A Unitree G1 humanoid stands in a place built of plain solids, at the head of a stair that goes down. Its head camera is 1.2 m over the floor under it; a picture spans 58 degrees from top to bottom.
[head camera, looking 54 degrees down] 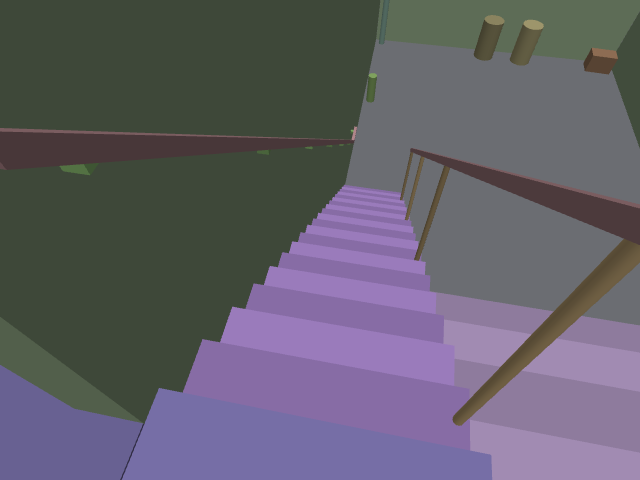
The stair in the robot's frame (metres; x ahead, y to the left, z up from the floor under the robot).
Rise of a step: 0.20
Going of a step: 0.23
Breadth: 0.89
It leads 11 degrees to the right of straight ahead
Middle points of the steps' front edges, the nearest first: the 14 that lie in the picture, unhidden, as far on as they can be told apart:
0.29 0.00 0.00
0.51 -0.04 -0.19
0.73 -0.08 -0.39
0.96 -0.12 -0.58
1.18 -0.17 -0.78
1.41 -0.21 -0.97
1.63 -0.25 -1.17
1.85 -0.29 -1.37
2.08 -0.34 -1.56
2.30 -0.38 -1.76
2.52 -0.42 -1.95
2.75 -0.46 -2.15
2.97 -0.51 -2.34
3.19 -0.55 -2.53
